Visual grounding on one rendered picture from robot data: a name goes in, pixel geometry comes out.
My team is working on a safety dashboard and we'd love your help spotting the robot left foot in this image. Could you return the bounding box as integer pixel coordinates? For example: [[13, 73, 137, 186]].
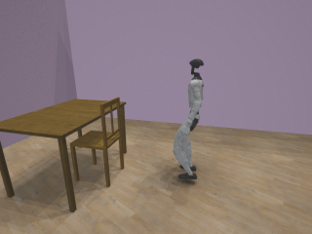
[[178, 173, 198, 179]]

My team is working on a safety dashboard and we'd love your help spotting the table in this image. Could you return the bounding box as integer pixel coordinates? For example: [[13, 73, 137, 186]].
[[0, 98, 127, 213]]

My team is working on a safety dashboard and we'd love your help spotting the chair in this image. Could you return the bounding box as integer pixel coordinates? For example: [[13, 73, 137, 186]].
[[69, 97, 124, 187]]

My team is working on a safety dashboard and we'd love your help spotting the robot left forearm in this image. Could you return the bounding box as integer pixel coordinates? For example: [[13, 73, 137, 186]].
[[185, 100, 200, 127]]

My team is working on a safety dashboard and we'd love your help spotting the robot left upper arm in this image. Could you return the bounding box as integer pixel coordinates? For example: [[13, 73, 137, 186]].
[[190, 80, 202, 106]]

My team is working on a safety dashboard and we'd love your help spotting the left robot hand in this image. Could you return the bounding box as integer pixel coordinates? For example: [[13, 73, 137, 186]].
[[177, 125, 190, 142]]

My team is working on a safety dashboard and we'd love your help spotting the robot head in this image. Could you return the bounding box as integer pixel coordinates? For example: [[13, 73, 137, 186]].
[[189, 58, 204, 80]]

